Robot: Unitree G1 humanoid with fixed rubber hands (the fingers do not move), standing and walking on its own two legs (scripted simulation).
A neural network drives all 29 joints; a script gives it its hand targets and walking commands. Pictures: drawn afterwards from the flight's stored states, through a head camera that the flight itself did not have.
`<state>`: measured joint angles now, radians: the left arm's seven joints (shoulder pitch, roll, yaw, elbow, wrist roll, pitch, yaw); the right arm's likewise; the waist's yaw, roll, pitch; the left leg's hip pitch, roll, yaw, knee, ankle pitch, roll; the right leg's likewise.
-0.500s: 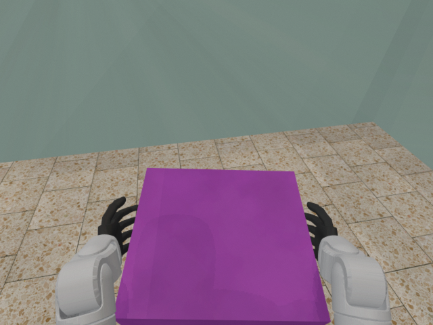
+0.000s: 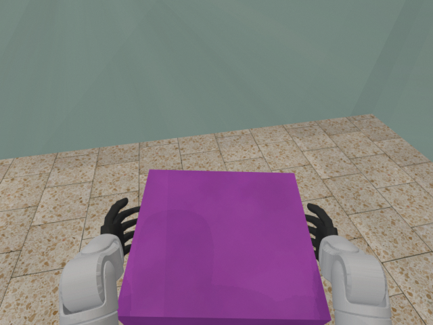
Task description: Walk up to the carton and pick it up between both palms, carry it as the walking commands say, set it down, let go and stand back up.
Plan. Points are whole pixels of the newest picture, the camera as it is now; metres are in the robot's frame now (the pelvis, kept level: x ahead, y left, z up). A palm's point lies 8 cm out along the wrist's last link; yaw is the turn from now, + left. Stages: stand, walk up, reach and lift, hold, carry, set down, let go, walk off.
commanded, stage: carry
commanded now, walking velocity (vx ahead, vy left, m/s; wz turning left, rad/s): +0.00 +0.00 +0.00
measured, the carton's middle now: (219, 260) +0.26 +0.00 +0.01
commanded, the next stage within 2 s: none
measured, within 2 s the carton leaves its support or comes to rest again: neither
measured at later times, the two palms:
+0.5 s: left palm (102, 240) +0.26 +0.20 +0.09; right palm (312, 241) +0.25 -0.16 +0.08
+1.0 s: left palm (101, 238) +0.26 +0.20 +0.09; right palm (308, 240) +0.26 -0.16 +0.07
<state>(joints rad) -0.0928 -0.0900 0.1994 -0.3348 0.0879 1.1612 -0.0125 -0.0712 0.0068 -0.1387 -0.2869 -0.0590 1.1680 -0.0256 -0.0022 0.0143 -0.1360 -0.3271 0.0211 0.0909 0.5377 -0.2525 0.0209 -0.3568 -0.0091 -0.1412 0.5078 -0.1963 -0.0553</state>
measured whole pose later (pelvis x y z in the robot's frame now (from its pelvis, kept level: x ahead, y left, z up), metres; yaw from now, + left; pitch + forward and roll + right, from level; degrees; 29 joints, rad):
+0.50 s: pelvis +0.00 +0.02 +0.00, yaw +0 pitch +2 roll +0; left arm -0.10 -0.10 0.21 -0.32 0.11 1.14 -0.03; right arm -0.08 0.03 -0.16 -0.27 -0.08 1.15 -0.02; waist 0.01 0.01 -0.13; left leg -0.31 0.00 0.11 0.53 -0.26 0.05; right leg -0.35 -0.04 -0.13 0.52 -0.21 -0.02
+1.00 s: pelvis +0.01 +0.02 +0.00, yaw +0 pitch +2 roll +0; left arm -0.10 -0.10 0.21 -0.29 0.11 1.10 -0.03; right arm -0.08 0.03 -0.16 -0.26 -0.08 1.11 -0.01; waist 0.00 0.01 -0.12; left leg -0.31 -0.01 0.11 0.52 -0.26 0.06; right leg -0.35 -0.05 -0.12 0.52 -0.21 -0.01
